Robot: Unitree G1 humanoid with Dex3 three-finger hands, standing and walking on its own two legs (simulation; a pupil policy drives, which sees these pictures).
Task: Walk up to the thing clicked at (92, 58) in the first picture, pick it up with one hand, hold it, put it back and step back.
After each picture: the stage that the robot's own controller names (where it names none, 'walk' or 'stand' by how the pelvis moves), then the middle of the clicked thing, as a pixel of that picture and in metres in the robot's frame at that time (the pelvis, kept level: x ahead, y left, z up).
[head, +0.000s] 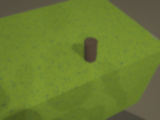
stand; (90, 50) +0.60 +0.00 -0.06
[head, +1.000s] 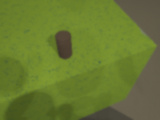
rise first; (64, 45) +0.54 +0.13 -0.03
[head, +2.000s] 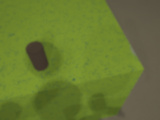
rise first; (38, 56) +0.48 +0.22 -0.03
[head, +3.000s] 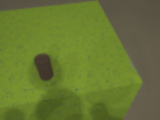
stand; (44, 67) +0.48 +0.21 -0.06
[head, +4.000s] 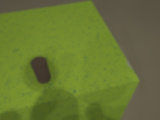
stand; (41, 70) +0.47 +0.22 -0.06
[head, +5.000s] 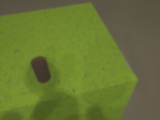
stand; (41, 70) +0.48 +0.23 -0.06
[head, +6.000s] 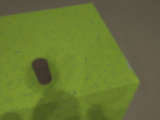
stand; (42, 71) +0.47 +0.22 -0.06
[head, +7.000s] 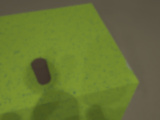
stand; (41, 71) +0.47 +0.22 -0.06
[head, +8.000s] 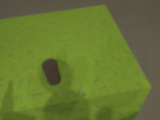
rise first; (52, 72) +0.47 +0.20 -0.06
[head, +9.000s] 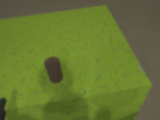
go down; (54, 70) +0.48 +0.20 -0.06
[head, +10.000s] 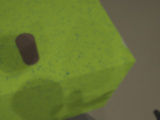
go down; (28, 50) +0.50 +0.19 -0.02
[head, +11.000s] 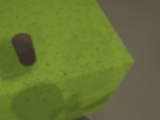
go down; (25, 50) +0.50 +0.19 +0.00
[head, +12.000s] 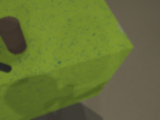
close in; (13, 36) +0.51 +0.20 +0.02
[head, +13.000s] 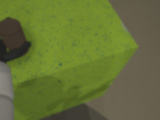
close; (14, 38) +0.49 +0.19 +0.04
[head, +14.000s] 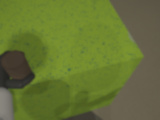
lift; (19, 69) +0.39 +0.21 +0.03
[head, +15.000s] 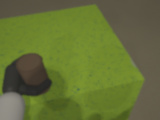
lift; (35, 75) +0.32 +0.16 +0.14
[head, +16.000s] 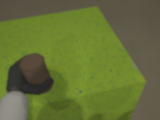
hold; (37, 74) +0.33 +0.16 +0.13
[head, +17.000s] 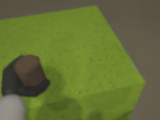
hold; (33, 76) +0.32 +0.17 +0.13
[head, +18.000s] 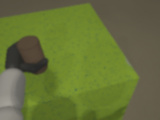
crouch; (33, 55) +0.40 +0.17 +0.13
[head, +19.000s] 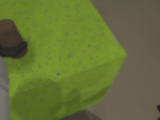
lower; (11, 40) +0.49 +0.19 +0.07
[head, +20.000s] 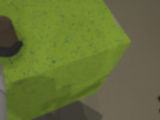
lower; (5, 37) +0.50 +0.19 +0.04
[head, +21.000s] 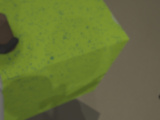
lower; (0, 34) +0.50 +0.20 +0.05
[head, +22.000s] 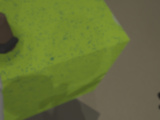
lower; (0, 33) +0.50 +0.20 +0.05
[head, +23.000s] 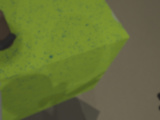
lower; out of the picture +0.51 +0.20 +0.05
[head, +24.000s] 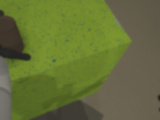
withdraw; (9, 37) +0.50 +0.18 +0.04
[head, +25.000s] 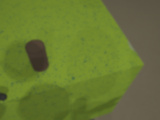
sink last; (38, 56) +0.47 +0.18 +0.00
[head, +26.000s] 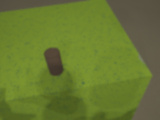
stand; (54, 62) +0.50 +0.18 -0.01
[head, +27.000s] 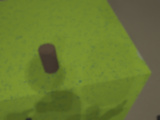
stand; (49, 59) +0.48 +0.18 +0.00
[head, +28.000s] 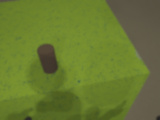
stand; (48, 59) +0.48 +0.18 +0.00
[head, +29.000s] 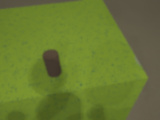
stand; (52, 63) +0.49 +0.17 -0.03
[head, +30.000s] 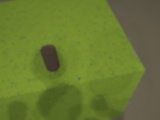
walk; (50, 58) +0.51 +0.18 -0.06
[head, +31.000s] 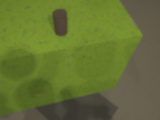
walk; (60, 23) +0.68 +0.13 -0.05
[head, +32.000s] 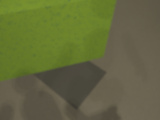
walk; out of the picture +0.96 +0.27 -0.03
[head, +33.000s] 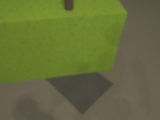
stand; (68, 1) +1.09 +0.15 -0.06
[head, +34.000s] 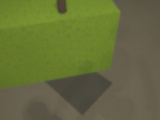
stand; (61, 4) +1.09 +0.19 -0.07
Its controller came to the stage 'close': yes
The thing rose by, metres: 0.19
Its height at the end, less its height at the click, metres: +0.00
